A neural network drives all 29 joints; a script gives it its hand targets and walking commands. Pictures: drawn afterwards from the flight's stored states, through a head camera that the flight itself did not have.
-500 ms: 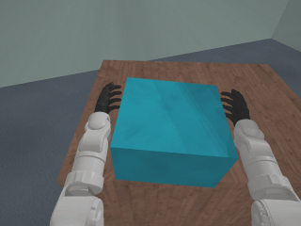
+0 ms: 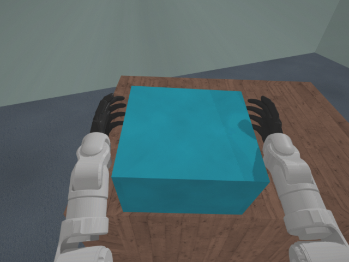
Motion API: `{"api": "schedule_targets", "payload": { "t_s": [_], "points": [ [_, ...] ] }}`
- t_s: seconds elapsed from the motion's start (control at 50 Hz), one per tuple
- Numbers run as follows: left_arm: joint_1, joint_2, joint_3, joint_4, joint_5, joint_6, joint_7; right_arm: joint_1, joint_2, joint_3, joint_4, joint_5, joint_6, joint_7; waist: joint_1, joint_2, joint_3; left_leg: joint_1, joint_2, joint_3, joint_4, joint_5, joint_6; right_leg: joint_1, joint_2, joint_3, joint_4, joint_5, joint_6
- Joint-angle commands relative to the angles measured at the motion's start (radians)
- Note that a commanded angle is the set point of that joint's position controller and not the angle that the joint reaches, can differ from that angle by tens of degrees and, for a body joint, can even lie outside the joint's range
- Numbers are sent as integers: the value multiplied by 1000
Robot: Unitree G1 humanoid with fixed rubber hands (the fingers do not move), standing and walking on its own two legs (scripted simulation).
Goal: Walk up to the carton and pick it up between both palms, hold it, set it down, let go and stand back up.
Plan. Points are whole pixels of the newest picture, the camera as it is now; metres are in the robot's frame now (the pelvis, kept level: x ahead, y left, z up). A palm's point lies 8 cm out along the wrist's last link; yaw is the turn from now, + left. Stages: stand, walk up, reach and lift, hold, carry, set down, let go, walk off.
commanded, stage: reach and lift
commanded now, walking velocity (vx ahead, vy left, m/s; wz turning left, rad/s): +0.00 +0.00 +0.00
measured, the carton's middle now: (185, 148) +0.36 +0.00 +0.10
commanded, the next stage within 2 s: hold in 1.02 s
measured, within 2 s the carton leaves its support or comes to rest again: neither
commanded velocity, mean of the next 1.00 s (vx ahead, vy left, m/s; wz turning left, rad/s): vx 0.00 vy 0.00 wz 0.00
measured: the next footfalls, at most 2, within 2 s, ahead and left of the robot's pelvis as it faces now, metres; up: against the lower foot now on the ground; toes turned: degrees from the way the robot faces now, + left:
none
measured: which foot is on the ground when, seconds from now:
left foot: down 0.00-1.00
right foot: down 0.00-1.00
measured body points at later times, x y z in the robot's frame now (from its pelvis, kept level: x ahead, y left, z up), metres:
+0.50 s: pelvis -0.01 +0.00 +0.00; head -0.06 +0.01 +0.45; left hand +0.36 +0.17 +0.19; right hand +0.35 -0.21 +0.18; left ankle +0.00 +0.12 -0.75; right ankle -0.02 -0.12 -0.75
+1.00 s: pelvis -0.01 +0.01 +0.00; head -0.05 +0.03 +0.45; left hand +0.36 +0.17 +0.19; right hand +0.35 -0.21 +0.18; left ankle +0.00 +0.12 -0.75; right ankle -0.02 -0.12 -0.75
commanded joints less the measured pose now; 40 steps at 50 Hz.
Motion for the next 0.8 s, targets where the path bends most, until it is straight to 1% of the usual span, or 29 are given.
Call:
{"api": "schedule_targets", "payload": {
  "t_s": [0.0,0.04,0.06,0.1,0.12,0.14,0.18,0.2,0.22,0.24,0.28,0.3,0.32,0.34,0.38,0.44,0.46,0.48,0.52,0.54,0.56,0.58,0.62,0.64,0.66,0.68,0.7,0.74,0.78],
  "points": [
    [-520,-546,-474,-158,-44,66,-146,-575,522,354,-240,72,0,106,-64,98,-171,121,-64,44,-10,293,-76,38,66,-7,5,250,9],
    [-499,-531,-435,-127,-15,100,-160,-573,494,321,-192,63,21,124,-55,103,-123,106,-53,48,-40,234,-72,16,63,-13,-8,169,-1],
    [-505,-536,-430,-120,-10,113,-165,-604,486,312,-209,62,23,132,-46,112,-133,88,-51,51,-50,197,-70,19,62,-15,-10,131,-6],
    [-560,-556,-444,-154,-19,120,-147,-685,493,314,-248,75,11,153,-15,146,-180,70,-45,52,-57,164,-73,-1,64,-18,-4,75,-19],
    [-549,-555,-430,-142,-12,125,-139,-706,505,322,-254,77,8,161,1,126,-187,80,-43,53,-50,175,-65,-5,66,-19,1,89,-19],
    [-555,-565,-441,-151,-23,122,-131,-719,516,327,-273,84,-2,168,3,132,-245,101,-40,51,-37,206,-68,-7,69,-21,9,113,-18],
    [-585,-587,-483,-206,-62,110,-112,-782,543,362,-362,109,-22,174,19,122,-369,136,-41,50,-2,285,-66,6,79,-19,23,177,-14],
    [-570,-590,-487,-201,-70,111,-103,-803,548,380,-394,116,-23,173,32,106,-377,143,-41,48,10,316,-58,8,83,-15,27,207,-14],
    [-574,-588,-486,-199,-71,108,-98,-790,552,385,-384,121,-19,172,32,102,-380,148,-42,48,12,322,-57,9,86,-15,30,211,-11],
    [-553,-592,-475,-162,-75,111,-99,-814,549,379,-401,113,-20,172,36,74,-386,142,-42,48,10,303,-48,3,86,-12,25,200,-8],
    [-551,-573,-452,-146,-75,111,-103,-798,556,386,-359,101,-10,171,44,32,-369,121,-43,58,0,283,-28,18,85,-4,22,212,-7],
    [-547,-567,-436,-140,-70,114,-110,-791,556,391,-360,98,-4,167,46,12,-374,112,-48,63,-7,258,-18,45,80,3,19,216,0],
    [-518,-554,-408,-90,-58,124,-122,-784,553,385,-346,87,8,161,47,-19,-329,91,-51,66,-20,218,-2,55,74,11,12,213,3],
    [-515,-543,-395,-80,-58,127,-133,-777,554,383,-340,77,17,154,40,-43,-329,71,-54,70,-28,191,6,71,69,17,12,226,11],
    [-568,-528,-363,-54,-51,129,-154,-788,582,371,-289,57,36,139,35,-75,-281,25,-64,80,-55,102,28,82,55,28,6,202,28],
    [-630,-518,-343,-22,-47,132,-173,-803,610,337,-236,31,47,132,16,-71,-243,-13,-71,88,-77,27,38,100,41,35,-1,151,34],
    [-651,-513,-328,-13,-31,134,-181,-794,612,318,-185,21,55,129,10,-58,-208,-20,-71,91,-87,9,35,97,37,32,-3,134,35],
    [-654,-513,-331,-25,-26,134,-189,-779,619,316,-171,27,55,126,-2,-30,-203,-19,-74,91,-83,31,29,109,30,33,2,167,38],
    [-695,-542,-389,-88,-58,131,-190,-816,613,320,-233,57,40,117,-28,28,-286,22,-76,81,-52,122,0,135,38,27,21,259,36],
    [-714,-539,-400,-99,-61,128,-187,-817,611,324,-226,71,42,113,-38,52,-287,39,-77,77,-43,134,-12,134,36,23,21,257,36],
    [-715,-548,-417,-118,-70,125,-186,-817,612,328,-251,78,39,108,-51,59,-307,69,-78,74,-26,183,-23,142,41,17,30,304,39],
    [-699,-548,-419,-128,-69,124,-185,-809,610,338,-264,87,39,101,-54,65,-322,84,-80,71,-15,220,-29,151,43,17,36,345,43],
    [-688,-543,-421,-150,-51,129,-182,-767,579,326,-228,97,50,103,-58,110,-286,113,-74,66,-14,268,-56,133,52,1,37,324,33],
    [-654,-525,-407,-116,-32,142,-185,-731,548,306,-186,90,59,106,-66,119,-227,117,-71,66,-20,260,-62,108,50,-4,23,283,26],
    [-649,-518,-389,-109,-28,146,-189,-728,530,297,-172,84,62,112,-63,108,-212,113,-68,66,-29,236,-61,90,51,-9,13,235,23],
    [-632,-513,-385,-123,-20,150,-189,-729,529,306,-178,88,60,117,-48,108,-215,111,-66,69,-28,254,-59,85,52,-10,15,245,18],
    [-618,-506,-374,-126,-16,153,-190,-720,531,313,-179,94,63,117,-46,89,-213,116,-66,66,-26,267,-54,95,53,-10,15,261,20],
    [-611,-506,-345,-118,-4,162,-191,-742,527,322,-181,97,67,125,-22,69,-205,102,-62,68,-38,244,-48,102,57,-11,12,223,19],
    [-634,-523,-365,-139,-17,163,-177,-793,525,327,-222,108,52,140,1,80,-232,106,-53,66,-34,267,-50,74,66,-18,12,190,7]
  ]
}}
